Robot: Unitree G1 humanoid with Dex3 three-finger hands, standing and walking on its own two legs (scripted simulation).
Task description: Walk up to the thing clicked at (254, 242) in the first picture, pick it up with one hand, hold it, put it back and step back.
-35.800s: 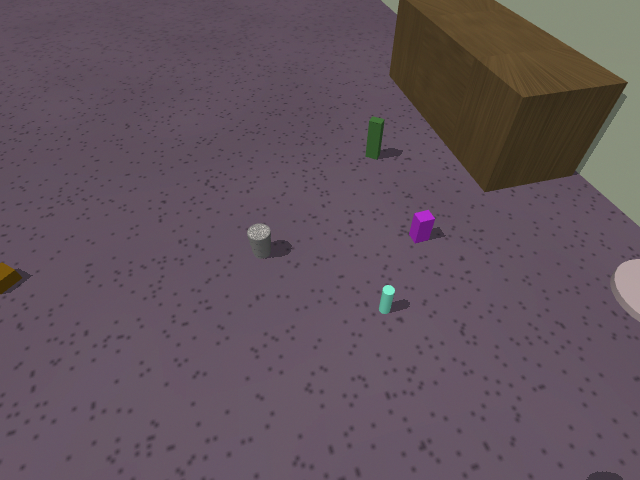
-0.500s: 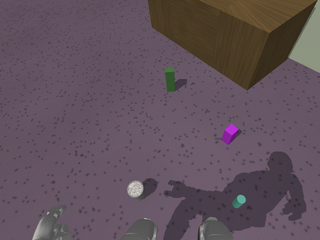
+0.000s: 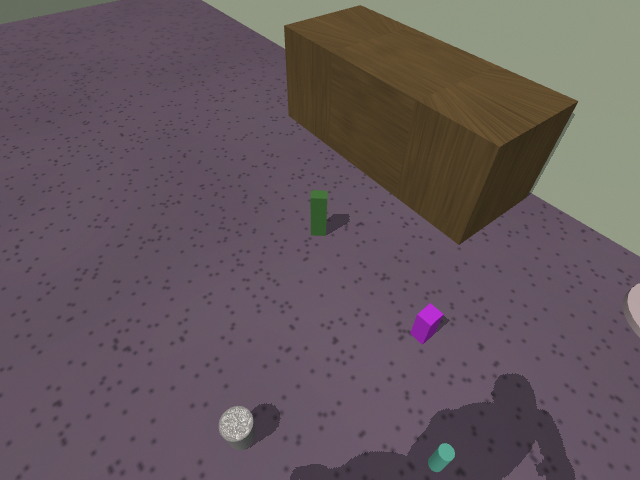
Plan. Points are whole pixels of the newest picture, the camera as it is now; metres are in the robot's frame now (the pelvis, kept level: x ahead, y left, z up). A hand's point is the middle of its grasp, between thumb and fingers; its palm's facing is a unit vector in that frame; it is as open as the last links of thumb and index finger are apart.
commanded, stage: walk up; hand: left
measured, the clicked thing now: (239, 430) +0.39 +0.24 -0.70
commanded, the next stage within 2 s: stand in 0.56 s
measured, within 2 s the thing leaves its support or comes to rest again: neither
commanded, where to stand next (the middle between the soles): -0.01 +0.02 m, yaw -4 degrees
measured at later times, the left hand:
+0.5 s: hand out of the picture +0.13 +0.31 -0.12, palm faces +0.00 -0.86 -0.51, open 7.4 cm
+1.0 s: hand out of the picture +0.07 +0.33 -0.15, palm faces +0.00 -0.94 -0.35, open 7.4 cm
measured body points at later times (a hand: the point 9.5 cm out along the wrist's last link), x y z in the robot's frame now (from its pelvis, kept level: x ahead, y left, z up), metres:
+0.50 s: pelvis +0.03 +0.02 -0.01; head +0.11 -0.01 +0.43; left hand +0.13 +0.35 -0.09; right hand +0.10 -0.29 -0.15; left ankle +0.04 +0.16 -0.71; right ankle +0.04 -0.12 -0.72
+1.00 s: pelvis -0.01 +0.06 +0.01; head +0.00 +0.08 +0.46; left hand +0.07 +0.37 -0.12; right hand +0.12 -0.24 -0.09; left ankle +0.03 +0.16 -0.72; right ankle +0.02 -0.08 -0.73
